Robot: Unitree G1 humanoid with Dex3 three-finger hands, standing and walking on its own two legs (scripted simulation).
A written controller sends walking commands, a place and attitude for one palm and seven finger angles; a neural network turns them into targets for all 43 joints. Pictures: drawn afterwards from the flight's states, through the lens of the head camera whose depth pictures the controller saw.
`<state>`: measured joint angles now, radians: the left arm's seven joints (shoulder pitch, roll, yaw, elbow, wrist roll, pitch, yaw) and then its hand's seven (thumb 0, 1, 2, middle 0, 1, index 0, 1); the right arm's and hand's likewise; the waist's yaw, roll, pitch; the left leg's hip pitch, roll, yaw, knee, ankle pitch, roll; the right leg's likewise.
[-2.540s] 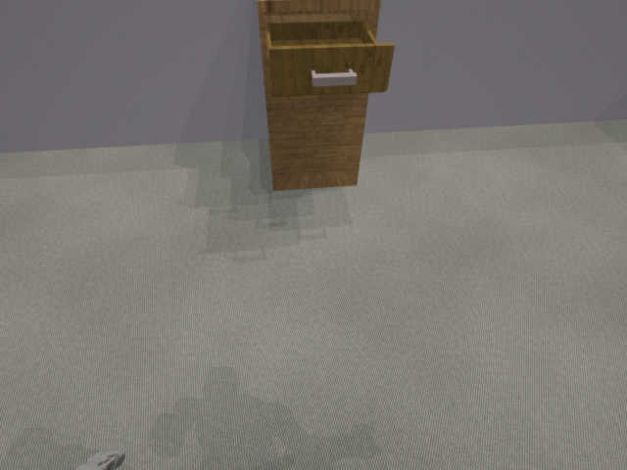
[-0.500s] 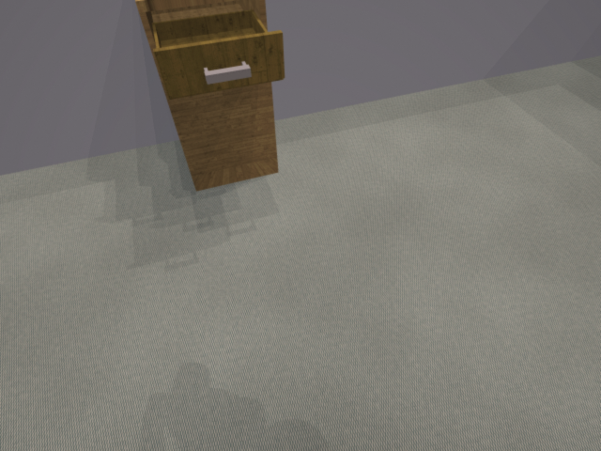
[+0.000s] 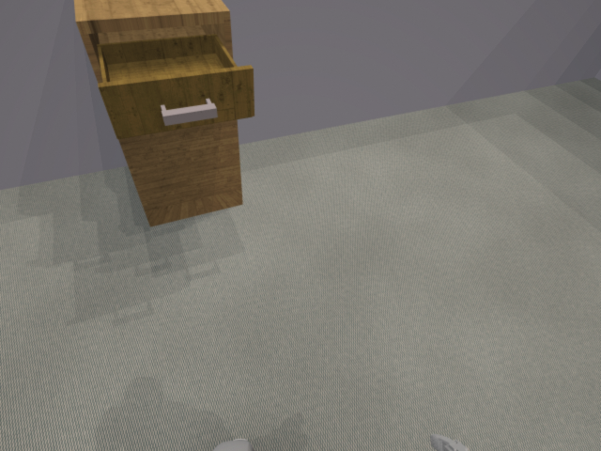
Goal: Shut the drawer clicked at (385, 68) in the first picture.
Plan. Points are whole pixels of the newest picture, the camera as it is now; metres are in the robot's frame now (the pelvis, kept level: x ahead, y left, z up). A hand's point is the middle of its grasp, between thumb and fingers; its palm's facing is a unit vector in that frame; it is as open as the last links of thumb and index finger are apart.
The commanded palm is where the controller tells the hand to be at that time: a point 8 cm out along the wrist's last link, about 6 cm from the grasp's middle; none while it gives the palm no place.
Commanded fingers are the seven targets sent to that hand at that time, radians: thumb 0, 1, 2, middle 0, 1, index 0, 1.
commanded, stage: walk to a spot facing it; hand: left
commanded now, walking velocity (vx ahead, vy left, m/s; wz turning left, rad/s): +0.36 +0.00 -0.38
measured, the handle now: (188, 109) +0.84 +0.39 -0.04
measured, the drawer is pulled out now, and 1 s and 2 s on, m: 0.29 0.29 0.29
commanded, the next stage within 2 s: turn to face it in 0.80 s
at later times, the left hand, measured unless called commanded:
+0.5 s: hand (223, 339) +0.32 +0.17 -0.16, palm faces -0.26 -0.95 -0.14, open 7.3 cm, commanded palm none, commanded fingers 0.00 0.90 0.90 -0.20 -0.30 -0.20 -0.30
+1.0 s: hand (284, 275) +0.47 +0.08 -0.15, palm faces -0.34 -0.91 -0.23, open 7.3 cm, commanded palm none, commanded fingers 0.00 0.90 0.90 -0.20 -0.30 -0.20 -0.30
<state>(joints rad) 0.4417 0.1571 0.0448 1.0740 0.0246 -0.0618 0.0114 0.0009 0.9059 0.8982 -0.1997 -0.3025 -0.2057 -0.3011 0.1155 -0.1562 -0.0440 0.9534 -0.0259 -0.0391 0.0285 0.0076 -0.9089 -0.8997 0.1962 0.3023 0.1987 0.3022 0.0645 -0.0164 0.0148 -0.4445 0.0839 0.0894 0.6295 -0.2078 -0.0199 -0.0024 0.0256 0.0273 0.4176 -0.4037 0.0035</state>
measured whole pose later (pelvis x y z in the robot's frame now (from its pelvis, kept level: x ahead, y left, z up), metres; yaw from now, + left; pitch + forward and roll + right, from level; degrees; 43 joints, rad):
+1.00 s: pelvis +0.37 -0.09 +0.01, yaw -24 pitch +0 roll +0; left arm 0.31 0.18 0.05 1.05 0.02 -0.07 0.01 0.00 0.92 0.90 -0.20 -0.30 -0.20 -0.30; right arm 0.14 -0.18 -0.05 0.96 -0.03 -0.02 0.00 0.00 -0.91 -0.90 0.19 0.30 0.20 0.30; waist 0.00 0.02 0.02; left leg -0.59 0.15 0.05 0.95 -0.22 -0.06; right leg -0.14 0.07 -0.10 0.39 -0.25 -0.10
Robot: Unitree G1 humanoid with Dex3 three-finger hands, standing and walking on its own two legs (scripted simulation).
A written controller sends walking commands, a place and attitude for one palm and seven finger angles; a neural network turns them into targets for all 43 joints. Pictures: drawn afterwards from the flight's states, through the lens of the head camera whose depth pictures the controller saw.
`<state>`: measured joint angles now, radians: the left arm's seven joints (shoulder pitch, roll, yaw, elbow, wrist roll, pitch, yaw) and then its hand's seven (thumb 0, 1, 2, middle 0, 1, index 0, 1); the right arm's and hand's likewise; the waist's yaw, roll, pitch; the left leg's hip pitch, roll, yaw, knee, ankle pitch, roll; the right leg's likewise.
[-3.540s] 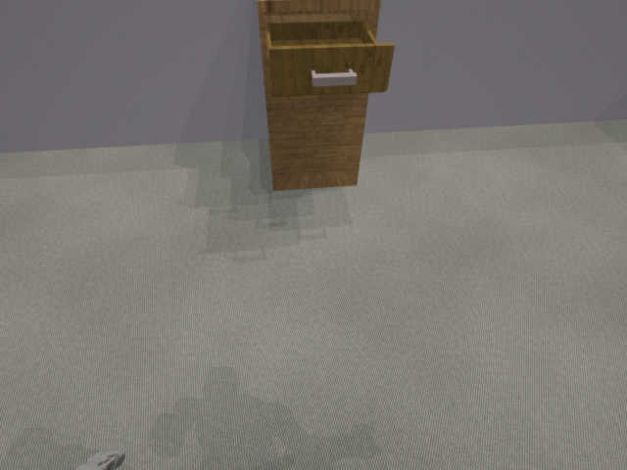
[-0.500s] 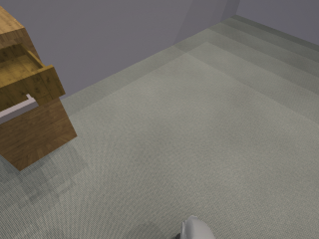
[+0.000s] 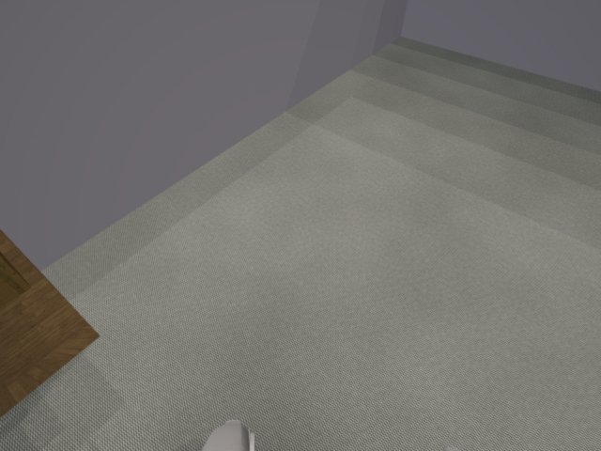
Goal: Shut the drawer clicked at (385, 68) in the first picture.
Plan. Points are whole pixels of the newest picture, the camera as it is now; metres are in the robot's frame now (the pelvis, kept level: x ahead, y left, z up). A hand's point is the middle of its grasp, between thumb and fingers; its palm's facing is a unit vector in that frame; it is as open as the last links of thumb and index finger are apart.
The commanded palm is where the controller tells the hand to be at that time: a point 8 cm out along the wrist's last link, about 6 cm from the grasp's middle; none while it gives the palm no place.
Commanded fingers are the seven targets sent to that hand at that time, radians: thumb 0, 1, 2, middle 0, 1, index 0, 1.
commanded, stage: turn to face it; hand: left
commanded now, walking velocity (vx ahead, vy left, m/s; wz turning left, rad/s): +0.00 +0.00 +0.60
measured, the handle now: out of the picture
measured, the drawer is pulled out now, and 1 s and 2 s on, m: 0.29 0.29 0.29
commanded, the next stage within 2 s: take the last steps up to it in 1.58 s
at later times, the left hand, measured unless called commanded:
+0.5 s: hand out of the picture +0.12 +0.24 -0.17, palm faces +0.28 -0.93 -0.23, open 7.3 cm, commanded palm none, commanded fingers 0.00 0.90 0.90 -0.20 -0.30 -0.20 -0.30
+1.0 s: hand out of the picture +0.03 +0.15 -0.15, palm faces +0.55 -0.79 -0.27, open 7.3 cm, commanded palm none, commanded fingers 0.00 0.90 0.90 -0.20 -0.30 -0.20 -0.30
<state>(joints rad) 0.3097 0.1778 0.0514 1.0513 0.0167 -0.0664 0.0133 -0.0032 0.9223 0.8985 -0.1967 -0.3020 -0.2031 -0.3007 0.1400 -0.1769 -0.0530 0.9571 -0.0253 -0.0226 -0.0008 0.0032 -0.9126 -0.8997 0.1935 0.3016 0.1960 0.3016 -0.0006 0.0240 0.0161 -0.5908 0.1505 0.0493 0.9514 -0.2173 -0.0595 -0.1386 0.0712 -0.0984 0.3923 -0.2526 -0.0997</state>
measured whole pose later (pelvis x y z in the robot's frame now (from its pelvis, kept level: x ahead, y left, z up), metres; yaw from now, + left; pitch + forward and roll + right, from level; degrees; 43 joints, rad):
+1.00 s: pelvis +0.09 -0.04 +0.00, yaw +34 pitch -1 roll +3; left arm 0.25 0.17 0.03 0.90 0.02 0.01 0.02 0.00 0.90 0.90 -0.20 -0.30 -0.21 -0.30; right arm 0.17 -0.28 -0.10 0.95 -0.02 0.09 0.03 0.01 -0.91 -0.90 0.19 0.30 0.20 0.30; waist -0.01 0.01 0.09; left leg -0.45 0.05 0.02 1.01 -0.41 -0.09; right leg -0.18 -0.14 -0.23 0.51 -0.30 -0.02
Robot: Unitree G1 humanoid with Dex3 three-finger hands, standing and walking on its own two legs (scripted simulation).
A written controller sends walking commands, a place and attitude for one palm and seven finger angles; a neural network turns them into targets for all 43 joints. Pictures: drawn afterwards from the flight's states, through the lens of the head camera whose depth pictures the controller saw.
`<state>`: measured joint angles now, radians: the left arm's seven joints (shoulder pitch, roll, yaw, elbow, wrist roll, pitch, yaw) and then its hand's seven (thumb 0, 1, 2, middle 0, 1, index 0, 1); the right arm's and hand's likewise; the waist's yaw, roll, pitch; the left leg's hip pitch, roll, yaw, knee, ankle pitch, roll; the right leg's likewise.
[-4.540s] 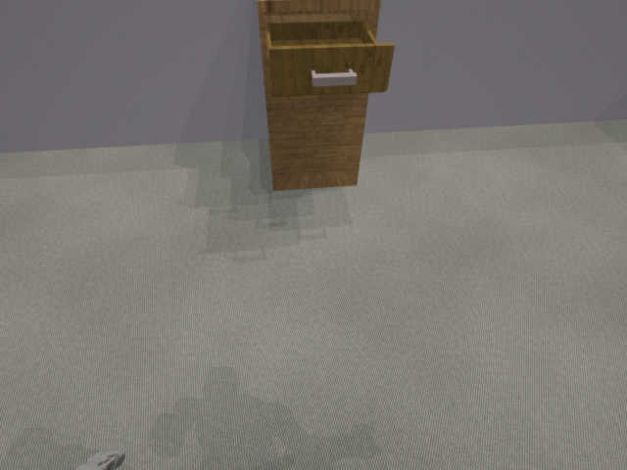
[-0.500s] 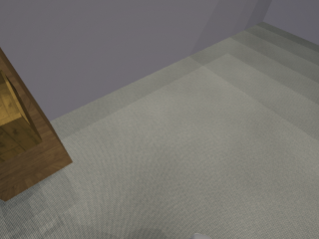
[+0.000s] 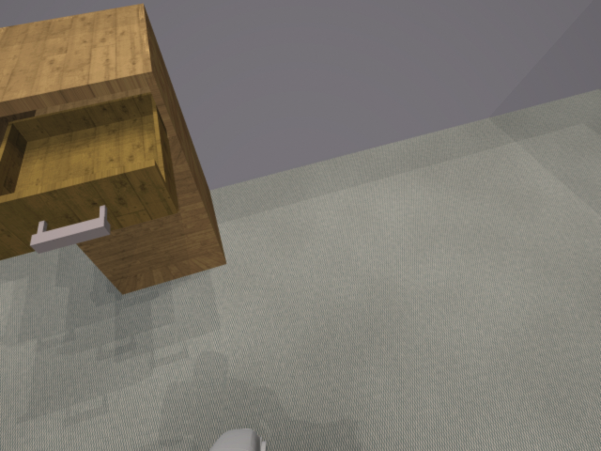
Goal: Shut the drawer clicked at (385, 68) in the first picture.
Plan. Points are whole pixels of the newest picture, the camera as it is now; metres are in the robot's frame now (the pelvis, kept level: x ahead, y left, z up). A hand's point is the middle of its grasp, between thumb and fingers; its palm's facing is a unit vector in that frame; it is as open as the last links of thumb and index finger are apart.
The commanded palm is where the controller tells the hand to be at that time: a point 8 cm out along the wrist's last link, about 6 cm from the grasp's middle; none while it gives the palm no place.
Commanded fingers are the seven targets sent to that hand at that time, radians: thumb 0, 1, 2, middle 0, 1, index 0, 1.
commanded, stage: turn to face it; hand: left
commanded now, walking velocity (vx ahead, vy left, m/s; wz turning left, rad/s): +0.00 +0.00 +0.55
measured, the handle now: (72, 226) +0.49 +0.48 -0.05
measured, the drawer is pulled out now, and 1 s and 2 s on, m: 0.29 0.29 0.29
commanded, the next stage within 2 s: take the last steps up to it in 0.58 s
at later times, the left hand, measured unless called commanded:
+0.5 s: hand out of the picture -0.01 +0.26 -0.16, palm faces +0.27 -0.92 -0.27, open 7.3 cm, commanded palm none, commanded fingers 0.00 0.90 0.90 -0.20 -0.30 -0.20 -0.30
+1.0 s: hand out of the picture -0.12 +0.17 -0.16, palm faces +0.44 -0.87 -0.23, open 7.3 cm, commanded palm none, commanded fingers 0.00 0.90 0.90 -0.20 -0.30 -0.20 -0.30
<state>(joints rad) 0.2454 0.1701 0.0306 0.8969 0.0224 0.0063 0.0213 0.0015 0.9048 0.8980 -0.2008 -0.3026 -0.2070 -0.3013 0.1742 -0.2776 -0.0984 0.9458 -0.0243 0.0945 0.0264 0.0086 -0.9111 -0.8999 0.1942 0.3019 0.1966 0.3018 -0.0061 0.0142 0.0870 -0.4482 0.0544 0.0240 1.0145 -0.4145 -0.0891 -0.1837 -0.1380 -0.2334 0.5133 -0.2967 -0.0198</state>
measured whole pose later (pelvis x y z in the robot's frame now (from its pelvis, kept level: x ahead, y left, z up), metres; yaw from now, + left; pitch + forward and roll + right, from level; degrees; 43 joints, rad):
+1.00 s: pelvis -0.02 +0.01 +0.01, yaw +21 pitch -1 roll +1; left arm 0.39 0.15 0.04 1.05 0.03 -0.04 0.01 0.00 0.91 0.90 -0.20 -0.30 -0.21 -0.30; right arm 0.25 -0.22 -0.08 1.06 -0.03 0.05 0.03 0.01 -0.91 -0.90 0.19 0.30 0.20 0.30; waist 0.04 0.01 0.01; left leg -0.38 0.08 0.03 0.87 -0.33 -0.04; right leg -0.12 -0.07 -0.18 0.35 -0.21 -0.03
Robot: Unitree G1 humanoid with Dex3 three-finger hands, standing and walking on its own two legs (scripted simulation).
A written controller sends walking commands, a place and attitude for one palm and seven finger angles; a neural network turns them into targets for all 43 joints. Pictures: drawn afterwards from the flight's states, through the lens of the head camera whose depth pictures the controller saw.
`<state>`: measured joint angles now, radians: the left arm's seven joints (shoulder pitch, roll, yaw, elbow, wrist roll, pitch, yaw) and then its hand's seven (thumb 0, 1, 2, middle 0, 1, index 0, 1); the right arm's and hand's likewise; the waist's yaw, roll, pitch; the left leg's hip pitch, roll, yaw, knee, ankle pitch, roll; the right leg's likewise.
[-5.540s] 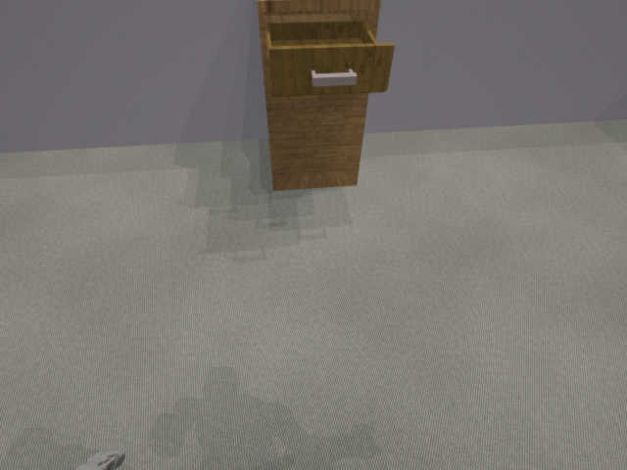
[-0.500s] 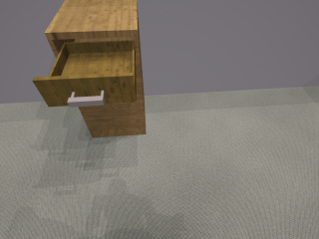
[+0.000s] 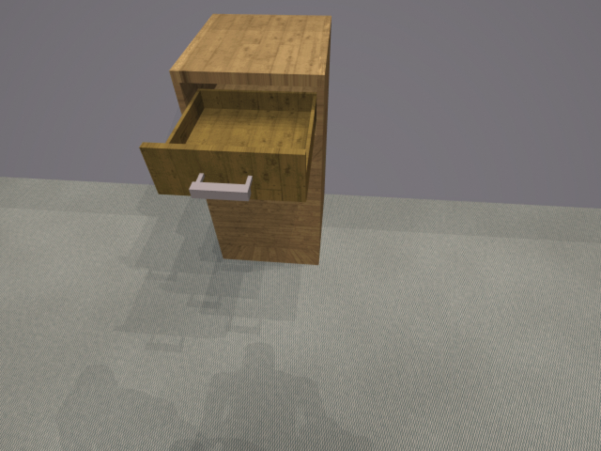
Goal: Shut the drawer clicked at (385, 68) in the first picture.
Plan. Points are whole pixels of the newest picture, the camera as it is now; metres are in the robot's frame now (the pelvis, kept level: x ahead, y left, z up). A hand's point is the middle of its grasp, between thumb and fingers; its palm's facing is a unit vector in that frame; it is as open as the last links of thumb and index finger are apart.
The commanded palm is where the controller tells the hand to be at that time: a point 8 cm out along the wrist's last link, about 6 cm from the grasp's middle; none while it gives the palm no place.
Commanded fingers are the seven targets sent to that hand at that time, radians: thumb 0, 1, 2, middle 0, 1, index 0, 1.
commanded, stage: take the last steps up to it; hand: left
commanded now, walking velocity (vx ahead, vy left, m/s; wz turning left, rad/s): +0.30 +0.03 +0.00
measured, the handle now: (222, 184) +0.65 +0.24 -0.06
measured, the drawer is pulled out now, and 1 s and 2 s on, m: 0.29 0.29 0.29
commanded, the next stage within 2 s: come to a stop and stand still in 0.94 s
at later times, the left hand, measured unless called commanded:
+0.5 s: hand (157, 435) +0.17 +0.26 -0.18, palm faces +0.03 -0.99 -0.15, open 7.3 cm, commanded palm none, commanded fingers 0.00 0.90 0.90 -0.20 -0.30 -0.20 -0.30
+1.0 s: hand (212, 341) +0.33 +0.21 -0.18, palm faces +0.01 -0.97 -0.24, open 7.2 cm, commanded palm none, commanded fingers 0.00 0.90 0.90 -0.20 -0.30 -0.20 -0.30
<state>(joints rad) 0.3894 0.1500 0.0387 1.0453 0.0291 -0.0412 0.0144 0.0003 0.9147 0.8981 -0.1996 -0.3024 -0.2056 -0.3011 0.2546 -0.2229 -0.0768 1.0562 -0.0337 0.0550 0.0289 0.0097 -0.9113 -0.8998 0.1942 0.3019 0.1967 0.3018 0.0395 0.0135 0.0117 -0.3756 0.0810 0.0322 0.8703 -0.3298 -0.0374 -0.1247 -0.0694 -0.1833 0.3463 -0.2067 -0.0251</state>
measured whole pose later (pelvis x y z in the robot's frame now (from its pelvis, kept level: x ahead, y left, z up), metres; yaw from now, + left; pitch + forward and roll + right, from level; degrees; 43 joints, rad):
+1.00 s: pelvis +0.29 +0.02 -0.01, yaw -2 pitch -1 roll -1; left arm 0.24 0.17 0.05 1.08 0.02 -0.06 0.03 -0.02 0.95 0.90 -0.20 -0.30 -0.20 -0.30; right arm 0.24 -0.16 -0.06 1.04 -0.03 -0.02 -0.02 0.01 -0.91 -0.90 0.19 0.30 0.20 0.30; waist -0.02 0.03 0.05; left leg -0.49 0.12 0.05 0.96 -0.32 -0.02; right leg -0.22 0.02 -0.16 0.43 -0.20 -0.08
